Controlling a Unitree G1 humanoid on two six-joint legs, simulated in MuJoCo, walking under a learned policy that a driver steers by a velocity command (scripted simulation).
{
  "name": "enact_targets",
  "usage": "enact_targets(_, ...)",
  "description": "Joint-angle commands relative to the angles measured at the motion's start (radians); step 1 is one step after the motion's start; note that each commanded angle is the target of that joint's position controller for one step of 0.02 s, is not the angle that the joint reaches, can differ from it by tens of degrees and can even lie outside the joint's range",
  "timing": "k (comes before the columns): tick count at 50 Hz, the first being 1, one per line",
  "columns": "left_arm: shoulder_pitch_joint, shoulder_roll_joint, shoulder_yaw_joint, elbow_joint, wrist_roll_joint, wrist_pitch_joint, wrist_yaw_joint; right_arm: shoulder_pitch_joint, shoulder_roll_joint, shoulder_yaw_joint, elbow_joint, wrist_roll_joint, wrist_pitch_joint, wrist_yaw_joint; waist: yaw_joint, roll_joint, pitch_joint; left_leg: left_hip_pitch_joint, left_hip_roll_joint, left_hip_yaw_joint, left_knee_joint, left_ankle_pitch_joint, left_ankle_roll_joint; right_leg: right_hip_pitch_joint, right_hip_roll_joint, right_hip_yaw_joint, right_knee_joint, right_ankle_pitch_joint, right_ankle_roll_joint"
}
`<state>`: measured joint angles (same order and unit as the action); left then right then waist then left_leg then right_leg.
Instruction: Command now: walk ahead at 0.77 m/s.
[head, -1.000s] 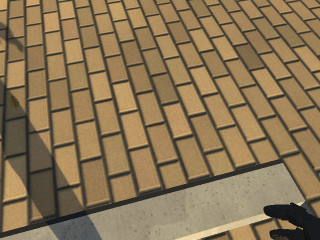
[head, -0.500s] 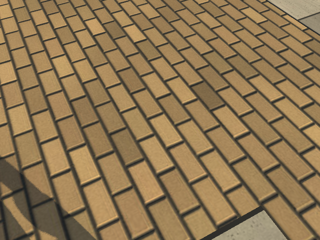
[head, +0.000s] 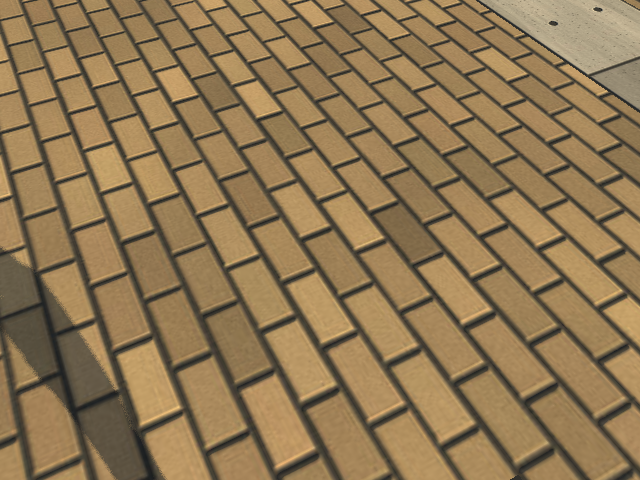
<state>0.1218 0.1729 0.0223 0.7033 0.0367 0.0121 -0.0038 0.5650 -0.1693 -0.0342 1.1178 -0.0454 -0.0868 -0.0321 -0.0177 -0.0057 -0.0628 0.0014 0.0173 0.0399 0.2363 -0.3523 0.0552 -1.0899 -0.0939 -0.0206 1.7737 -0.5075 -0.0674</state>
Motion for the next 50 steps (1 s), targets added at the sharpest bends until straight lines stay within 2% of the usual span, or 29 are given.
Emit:
enact_targets(1,-0.29,0.016,-0.03,-0.23,-0.01,-0.016,-0.011,-0.015,-0.145,-0.019,-0.022,0.022,-0.028,-0.018,0.008,0.123,0.237,-0.08,0.256,-0.204,-0.326,-0.3,0.163,-0.228,-0.079,0.002,-0.195,-0.029,-0.001)
enact_targets(4,-0.152,0.002,-0.037,-0.176,-0.023,0.0,-0.046,-0.131,-0.171,-0.022,-0.101,0.047,-0.017,-0.002,0.05,0.08,0.125,-0.302,0.216,-0.042,-0.435,0.108,0.171,0.448,-0.028,-0.141,-0.614,0.163,-0.048)
enact_targets(6,0.037,0.071,0.004,-0.109,-0.013,0.002,-0.028,-0.105,-0.271,-0.048,-0.111,0.052,-0.022,0.023,0.127,0.122,-0.034,-0.084,0.257,0.035,-0.057,1.066,0.164,0.626,0.107,-0.212,-0.634,-0.043,-0.086)
enact_targets(7,0.233,0.101,0.026,-0.059,-0.027,-0.013,-0.015,-0.107,-0.296,-0.059,-0.111,0.046,-0.015,0.033,0.226,0.154,-0.152,-0.08,0.259,0.036,0.259,1.329,0.128,0.851,0.178,-0.169,-0.759,-0.017,-0.102)
enact_targets(8,0.376,0.184,0.057,-0.013,-0.021,-0.03,-0.001,-0.117,-0.27,-0.061,-0.135,0.066,-0.023,0.055,0.284,0.084,-0.254,-0.3,0.193,-0.002,0.625,1.075,0.077,1.116,0.086,0.078,-0.912,-0.081,-0.104)
enact_targets(9,0.475,0.363,0.104,0.058,-0.012,-0.044,0.008,-0.148,-0.1,-0.029,-0.226,0.067,-0.043,0.091,0.249,-0.377,-0.351,-0.612,-0.045,-0.085,1.072,0.126,0.015,1.246,-0.184,0.764,-1.395,-0.676,-0.114)
enact_targets(10,0.374,0.354,0.104,0.055,-0.029,-0.046,0.009,-0.166,-0.061,-0.034,-0.243,0.02,-0.057,0.09,0.179,-0.301,-0.311,-0.734,-0.081,-0.303,1.376,0.111,0.055,1.156,-0.251,1.096,-1.628,-0.869,-0.057)
enact_targets(11,0.231,0.296,0.087,0.058,-0.005,-0.059,0.0,-0.213,-0.036,-0.033,-0.29,0.013,-0.06,0.078,0.076,-0.143,-0.148,-0.813,-0.037,-0.264,1.531,0.207,0.058,0.988,-0.277,1.021,-1.597,-0.737,-0.048)
enact_targets(12,0.181,0.199,0.069,0.093,0.005,-0.072,-0.01,-0.254,-0.028,-0.024,-0.313,0.009,-0.055,0.069,0.036,-0.013,-0.043,-0.818,0.028,-0.175,1.547,0.263,0.063,0.852,-0.245,0.841,-1.516,-0.545,-0.066)
enact_targets(13,0.178,0.105,0.048,0.134,0.015,-0.084,-0.017,-0.296,0.008,-0.009,-0.341,0.0,-0.039,0.062,0.006,0.006,0.02,-0.835,0.056,-0.161,1.559,0.275,0.072,0.729,-0.213,0.657,-1.448,-0.354,-0.073)
enact_targets(14,0.177,0.029,0.028,0.175,0.019,-0.094,-0.023,-0.296,0.034,0.008,-0.365,-0.002,-0.015,0.055,-0.036,-0.047,0.046,-0.841,0.069,-0.165,1.571,0.266,0.074,0.661,-0.174,0.526,-1.421,-0.243,-0.062)
enact_targets(15,0.201,-0.004,0.021,0.208,0.022,-0.104,-0.026,-0.312,0.034,0.014,-0.387,0.004,0.005,0.058,-0.042,-0.049,0.064,-0.862,0.061,-0.175,1.563,0.227,0.087,0.649,-0.13,0.419,-1.417,-0.181,-0.056)
enact_targets(16,0.241,-0.011,0.02,0.242,0.006,-0.115,-0.021,-0.341,0.048,0.024,-0.413,0.006,0.022,0.065,-0.041,-0.053,0.072,-0.913,0.04,-0.191,1.577,0.196,0.091,0.66,-0.122,0.37,-1.448,-0.149,-0.061)
enact_targets(20,0.251,0.093,0.038,0.243,-0.027,-0.156,-0.01,-0.468,-0.069,0.003,-0.459,0.014,0.047,0.079,-0.035,0.0,0.163,-0.919,0.032,-0.124,1.15,0.302,0.054,0.694,-0.066,0.168,-1.664,0.07,-0.045)
enact_targets(23,0.357,0.087,0.036,0.261,-0.044,-0.166,-0.001,-0.597,-0.082,0.001,-0.477,0.029,0.045,0.097,0.019,-0.008,0.158,-0.837,0.044,0.037,0.807,0.416,0.031,0.844,-0.007,0.051,-1.767,0.313,-0.07)
enact_targets(26,0.432,0.107,0.043,0.264,-0.039,-0.164,0.008,-0.701,-0.042,0.016,-0.495,0.038,0.041,0.102,0.067,-0.007,0.169,-0.738,0.031,0.098,0.535,0.465,0.048,1.025,-0.033,0.012,-1.841,0.567,-0.079)
enact_targets(28,0.442,0.138,0.048,0.264,-0.035,-0.16,0.01,-0.712,-0.05,0.015,-0.489,0.033,0.039,0.097,0.061,-0.041,0.16,-0.687,0.003,0.126,0.407,0.438,0.075,1.173,-0.055,-0.039,-1.796,0.856,-0.071)
enact_targets(30,0.471,0.158,0.05,0.276,-0.031,-0.151,0.02,-0.707,-0.081,0.005,-0.477,0.024,0.04,0.081,0.049,-0.097,0.116,-0.592,-0.068,0.173,0.34,0.373,0.098,1.305,-0.087,-0.067,-1.67,1.321,-0.056)
enact_targets(32,0.483,0.21,0.064,0.289,-0.003,-0.125,0.042,-0.565,-0.15,-0.019,-0.435,0.022,0.039,0.067,-0.026,-0.163,0.021,-0.459,-0.138,0.193,0.313,0.251,0.126,1.409,-0.126,-0.093,-1.404,1.648,-0.035)
enact_targets(34,0.401,0.25,0.082,0.263,0.01,-0.097,0.052,-0.195,-0.215,-0.057,-0.306,0.022,0.034,0.049,-0.194,-0.166,-0.126,-0.037,-0.117,0.121,0.254,0.184,0.181,1.227,-0.115,-0.125,-0.912,1.542,-0.028)
enact_targets(35,0.359,0.169,0.068,0.213,-0.001,-0.1,0.036,-0.075,-0.263,-0.081,-0.279,0.0,0.037,0.038,-0.199,-0.04,-0.204,0.302,0.064,-0.163,0.326,-0.119,0.251,0.821,-0.028,-0.096,-0.559,1.002,-0.026)
enact_targets(36,0.363,0.085,0.045,0.154,-0.031,-0.13,0.007,-0.119,-0.303,-0.093,-0.262,0.003,0.039,0.044,-0.094,0.258,-0.238,0.454,0.275,-0.76,0.134,-0.271,0.407,0.418,0.172,-0.001,-0.243,0.109,0.018)
enact_targets(37,0.227,0.125,0.046,0.111,-0.032,-0.146,0.014,-0.17,-0.255,-0.087,-0.264,0.009,0.034,0.049,-0.096,0.117,-0.145,0.398,0.248,-0.796,0.035,-0.163,0.379,0.285,0.118,0.113,-0.208,0.188,-0.01)
enact_targets(39,0.138,0.139,0.034,0.075,-0.019,-0.17,0.009,-0.212,-0.175,-0.069,-0.243,0.015,0.02,0.047,-0.039,-0.077,0.017,0.124,0.203,-0.594,-0.006,0.034,0.32,0.321,0.027,0.123,-0.347,0.26,-0.014)
enact_targets(41,0.11,0.116,0.023,0.035,0.023,-0.142,-0.005,-0.221,-0.153,-0.053,-0.227,0.023,0.006,0.027,0.038,-0.072,0.09,-0.083,0.126,-0.489,-0.033,0.113,0.293,0.387,0.001,0.122,-0.443,0.219,0.032)
enact_targets(43,0.062,0.11,0.014,-0.013,0.038,-0.109,-0.015,-0.201,-0.186,-0.053,-0.226,0.044,-0.014,0.021,0.064,-0.036,0.149,-0.191,0.108,-0.457,-0.076,0.103,0.295,0.355,-0.031,0.102,-0.551,0.158,0.074)
enact_targets(46,-0.137,0.113,-0.01,-0.108,0.016,-0.103,-0.035,-0.215,-0.218,-0.061,-0.262,0.038,-0.029,0.028,0.038,-0.003,0.238,-0.449,0.021,-0.347,-0.165,0.208,0.246,0.541,-0.022,0.031,-0.946,0.386,0.113)
enact_targets(48,-0.185,0.101,-0.018,-0.117,-0.006,-0.106,-0.046,-0.169,-0.261,-0.079,-0.265,0.049,-0.032,0.042,-0.008,0.029,0.197,-0.489,0.014,-0.327,-0.192,0.365,0.203,0.764,0.035,-0.012,-1.103,0.605,0.108)
enact_targets(50,-0.188,0.143,-0.007,-0.117,-0.014,-0.103,-0.035,-0.131,-0.287,-0.089,-0.267,0.059,-0.027,0.047,-0.029,0.044,0.158,-0.31,0.036,-0.337,-0.133,0.521,0.171,0.774,0.057,-0.003,-1.187,0.641,0.092)
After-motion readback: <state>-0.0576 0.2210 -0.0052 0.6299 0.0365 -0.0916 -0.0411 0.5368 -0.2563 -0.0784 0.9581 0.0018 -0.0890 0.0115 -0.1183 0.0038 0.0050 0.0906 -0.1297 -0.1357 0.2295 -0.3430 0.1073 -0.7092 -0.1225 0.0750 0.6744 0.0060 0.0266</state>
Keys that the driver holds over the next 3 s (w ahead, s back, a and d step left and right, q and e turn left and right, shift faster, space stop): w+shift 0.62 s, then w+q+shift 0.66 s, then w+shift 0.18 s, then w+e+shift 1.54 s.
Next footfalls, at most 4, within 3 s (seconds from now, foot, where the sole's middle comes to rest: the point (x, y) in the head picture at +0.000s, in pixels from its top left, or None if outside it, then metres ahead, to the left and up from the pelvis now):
0.14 right None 0.28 -0.18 -0.68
0.68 left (360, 371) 0.72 -0.06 -0.68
1.08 right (408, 214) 1.18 -0.22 -0.68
1.52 left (265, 154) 1.43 0.17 -0.68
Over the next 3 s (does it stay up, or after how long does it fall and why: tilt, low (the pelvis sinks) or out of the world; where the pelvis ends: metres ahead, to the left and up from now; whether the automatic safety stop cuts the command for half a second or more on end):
stays up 2.57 0.26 0.08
